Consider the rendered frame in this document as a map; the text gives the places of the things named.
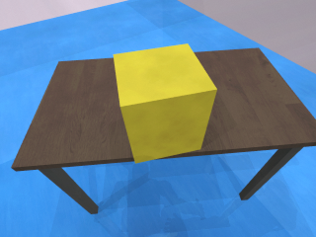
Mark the carton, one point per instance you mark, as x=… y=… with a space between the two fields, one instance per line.
x=165 y=97

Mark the table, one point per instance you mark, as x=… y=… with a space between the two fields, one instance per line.
x=79 y=121

